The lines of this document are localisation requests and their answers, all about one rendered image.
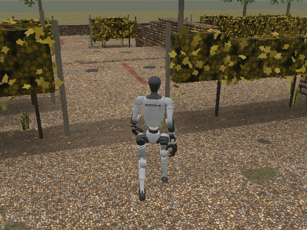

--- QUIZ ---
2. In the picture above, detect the left robot forearm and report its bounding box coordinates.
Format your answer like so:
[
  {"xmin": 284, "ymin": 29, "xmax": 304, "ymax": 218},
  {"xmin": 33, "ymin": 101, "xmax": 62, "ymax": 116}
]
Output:
[{"xmin": 131, "ymin": 115, "xmax": 138, "ymax": 130}]

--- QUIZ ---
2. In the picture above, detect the robot right hand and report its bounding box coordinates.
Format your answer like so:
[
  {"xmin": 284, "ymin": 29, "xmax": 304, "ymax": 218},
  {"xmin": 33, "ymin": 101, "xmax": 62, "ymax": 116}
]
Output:
[{"xmin": 166, "ymin": 144, "xmax": 177, "ymax": 157}]

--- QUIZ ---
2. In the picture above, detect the right robot forearm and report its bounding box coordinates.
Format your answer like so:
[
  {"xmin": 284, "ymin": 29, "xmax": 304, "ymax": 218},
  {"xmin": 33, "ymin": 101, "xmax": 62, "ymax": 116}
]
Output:
[{"xmin": 167, "ymin": 118, "xmax": 177, "ymax": 144}]

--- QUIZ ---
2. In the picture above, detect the robot left hand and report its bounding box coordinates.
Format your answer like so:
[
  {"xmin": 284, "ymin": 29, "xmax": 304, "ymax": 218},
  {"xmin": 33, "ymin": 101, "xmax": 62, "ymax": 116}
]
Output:
[{"xmin": 132, "ymin": 127, "xmax": 143, "ymax": 135}]

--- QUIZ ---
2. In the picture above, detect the robot right foot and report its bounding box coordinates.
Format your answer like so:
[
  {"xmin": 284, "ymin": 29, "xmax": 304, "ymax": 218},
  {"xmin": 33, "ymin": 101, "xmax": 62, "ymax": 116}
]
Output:
[{"xmin": 161, "ymin": 176, "xmax": 168, "ymax": 183}]

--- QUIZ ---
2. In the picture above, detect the left robot upper arm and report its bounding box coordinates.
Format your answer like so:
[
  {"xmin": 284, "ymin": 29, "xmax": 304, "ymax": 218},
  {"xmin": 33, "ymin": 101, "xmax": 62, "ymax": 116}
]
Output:
[{"xmin": 132, "ymin": 96, "xmax": 144, "ymax": 122}]

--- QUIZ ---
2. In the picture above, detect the right robot upper arm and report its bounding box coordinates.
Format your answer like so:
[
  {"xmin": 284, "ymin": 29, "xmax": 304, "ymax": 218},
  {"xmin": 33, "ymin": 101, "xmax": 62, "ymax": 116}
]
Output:
[{"xmin": 164, "ymin": 97, "xmax": 173, "ymax": 125}]

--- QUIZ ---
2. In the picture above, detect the robot left shin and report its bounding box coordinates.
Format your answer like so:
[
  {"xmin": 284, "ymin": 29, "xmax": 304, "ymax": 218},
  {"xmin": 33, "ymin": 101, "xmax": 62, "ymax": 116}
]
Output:
[{"xmin": 138, "ymin": 160, "xmax": 145, "ymax": 194}]

